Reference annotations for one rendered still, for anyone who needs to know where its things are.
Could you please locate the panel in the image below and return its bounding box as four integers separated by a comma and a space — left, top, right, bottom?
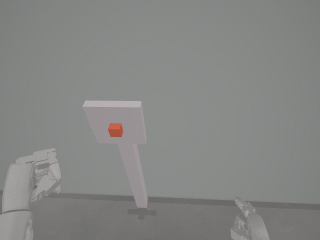
82, 100, 148, 208

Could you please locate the left robot hand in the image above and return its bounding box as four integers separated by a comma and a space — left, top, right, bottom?
2, 148, 62, 213

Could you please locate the button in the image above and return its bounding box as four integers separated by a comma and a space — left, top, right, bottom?
108, 123, 123, 137

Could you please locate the robot left forearm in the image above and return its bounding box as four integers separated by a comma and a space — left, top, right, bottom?
0, 209, 36, 240

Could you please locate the right robot hand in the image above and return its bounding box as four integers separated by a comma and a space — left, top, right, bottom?
230, 197, 270, 240

